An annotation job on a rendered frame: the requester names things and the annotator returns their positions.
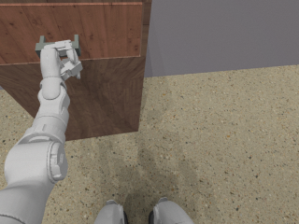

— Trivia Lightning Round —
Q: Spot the drawer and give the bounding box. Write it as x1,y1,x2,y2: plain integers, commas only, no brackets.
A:
0,2,143,64

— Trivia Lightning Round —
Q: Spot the left robot forearm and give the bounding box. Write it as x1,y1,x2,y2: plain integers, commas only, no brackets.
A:
4,77,70,181

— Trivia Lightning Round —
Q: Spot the left robot hand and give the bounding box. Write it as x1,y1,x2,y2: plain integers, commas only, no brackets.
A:
40,39,83,82

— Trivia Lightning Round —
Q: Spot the robot right shin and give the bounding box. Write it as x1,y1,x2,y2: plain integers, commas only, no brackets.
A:
153,197,168,224

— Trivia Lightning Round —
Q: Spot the robot left upper arm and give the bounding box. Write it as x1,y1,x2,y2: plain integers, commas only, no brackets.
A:
0,141,68,224

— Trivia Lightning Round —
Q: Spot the robot right thigh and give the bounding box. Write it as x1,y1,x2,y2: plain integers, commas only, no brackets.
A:
153,201,194,224

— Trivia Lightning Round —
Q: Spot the cabinet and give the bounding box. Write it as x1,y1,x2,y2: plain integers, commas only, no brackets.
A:
0,0,152,142

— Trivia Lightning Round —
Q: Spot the handle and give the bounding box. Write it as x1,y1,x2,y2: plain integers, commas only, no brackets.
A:
35,35,81,59

